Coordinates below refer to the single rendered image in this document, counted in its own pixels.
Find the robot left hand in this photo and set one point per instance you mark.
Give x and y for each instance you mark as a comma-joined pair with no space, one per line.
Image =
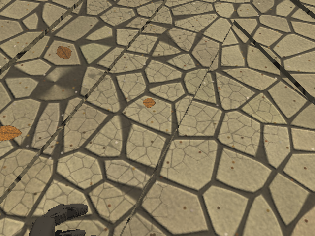
45,225

